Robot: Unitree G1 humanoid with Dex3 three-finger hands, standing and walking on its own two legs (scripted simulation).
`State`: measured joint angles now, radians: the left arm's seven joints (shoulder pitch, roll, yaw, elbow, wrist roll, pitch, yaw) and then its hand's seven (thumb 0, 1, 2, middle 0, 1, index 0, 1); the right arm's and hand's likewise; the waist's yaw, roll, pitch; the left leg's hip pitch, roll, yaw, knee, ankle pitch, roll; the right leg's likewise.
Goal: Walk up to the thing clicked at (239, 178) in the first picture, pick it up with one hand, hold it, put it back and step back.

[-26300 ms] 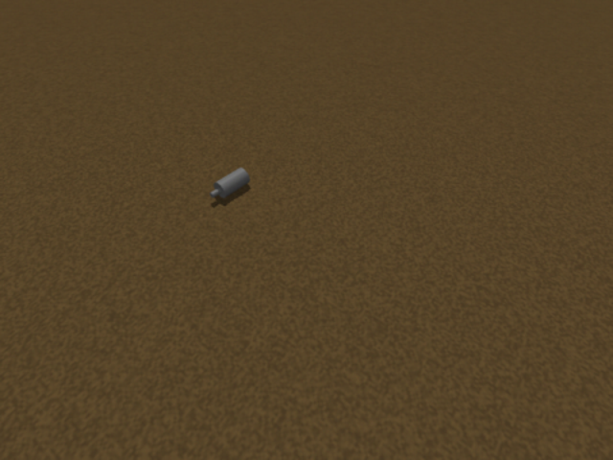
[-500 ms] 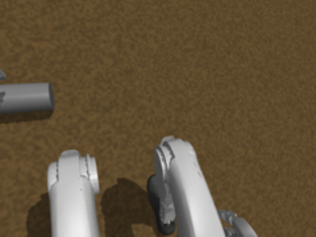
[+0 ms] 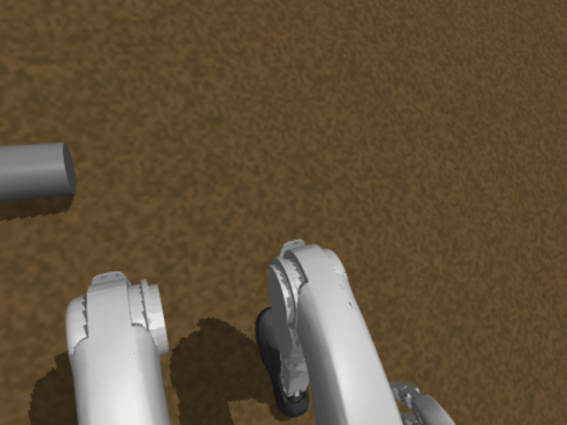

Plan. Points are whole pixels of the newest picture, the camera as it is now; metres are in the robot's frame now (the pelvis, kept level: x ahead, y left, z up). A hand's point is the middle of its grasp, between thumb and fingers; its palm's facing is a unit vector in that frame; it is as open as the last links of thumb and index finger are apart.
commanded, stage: rise first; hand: left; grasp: from above
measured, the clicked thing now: out of the picture +0.49 +0.34 -0.28
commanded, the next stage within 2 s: approach in 0.78 s
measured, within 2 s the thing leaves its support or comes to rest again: neither
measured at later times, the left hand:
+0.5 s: hand out of the picture +0.44 +0.36 -0.16, palm faces -0.45 -0.08 -0.89, open 14.2 cm
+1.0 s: hand out of the picture +0.44 +0.36 -0.16, palm faces -0.46 -0.05 -0.88, open 14.1 cm
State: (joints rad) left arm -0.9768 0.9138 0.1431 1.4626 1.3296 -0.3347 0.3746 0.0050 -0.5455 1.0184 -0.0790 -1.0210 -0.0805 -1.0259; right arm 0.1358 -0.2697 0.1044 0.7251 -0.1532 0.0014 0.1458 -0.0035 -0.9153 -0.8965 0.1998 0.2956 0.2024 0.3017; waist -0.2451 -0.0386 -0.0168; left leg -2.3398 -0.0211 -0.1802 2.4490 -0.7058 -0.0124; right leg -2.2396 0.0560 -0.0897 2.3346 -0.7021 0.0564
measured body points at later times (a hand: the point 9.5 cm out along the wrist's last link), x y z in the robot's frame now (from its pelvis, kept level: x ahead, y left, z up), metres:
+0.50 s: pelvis +0.00 +0.00 +0.00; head +0.23 +0.11 +0.37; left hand +0.46 +0.36 -0.11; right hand +0.06 -0.27 -0.09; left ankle +0.07 +0.12 -0.29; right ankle +0.10 -0.13 -0.29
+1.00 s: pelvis -0.01 +0.00 +0.00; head +0.23 +0.11 +0.37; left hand +0.46 +0.36 -0.11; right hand +0.05 -0.26 -0.08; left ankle +0.07 +0.12 -0.29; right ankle +0.10 -0.13 -0.29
